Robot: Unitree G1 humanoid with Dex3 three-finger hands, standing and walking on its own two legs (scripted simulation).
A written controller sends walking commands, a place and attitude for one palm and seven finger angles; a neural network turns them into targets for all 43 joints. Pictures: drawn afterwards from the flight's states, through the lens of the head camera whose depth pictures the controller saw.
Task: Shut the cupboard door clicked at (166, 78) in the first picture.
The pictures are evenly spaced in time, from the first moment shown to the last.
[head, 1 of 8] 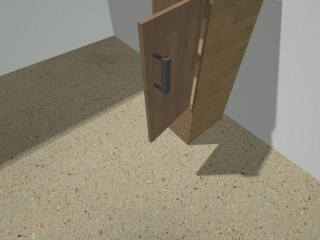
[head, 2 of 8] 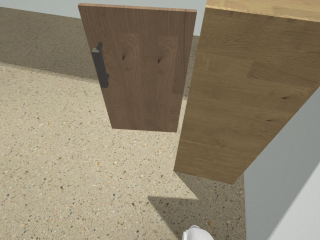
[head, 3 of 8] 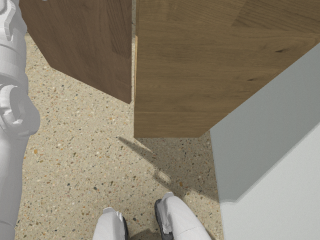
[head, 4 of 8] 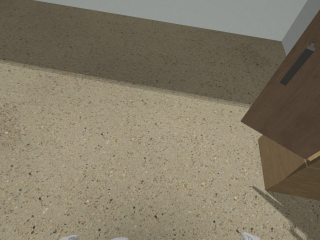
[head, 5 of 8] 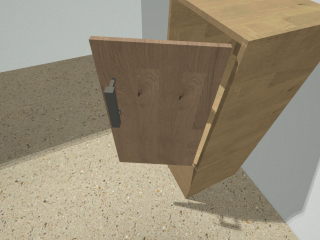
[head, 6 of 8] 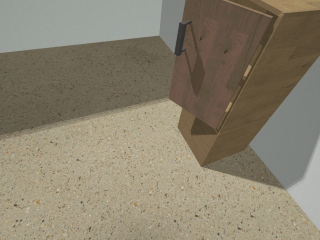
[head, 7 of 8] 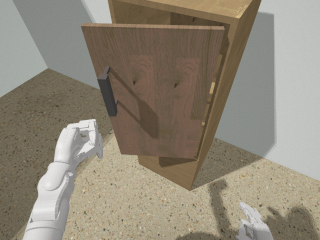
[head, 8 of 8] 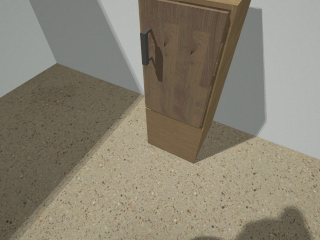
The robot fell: no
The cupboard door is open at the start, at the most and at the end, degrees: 100 100 0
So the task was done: yes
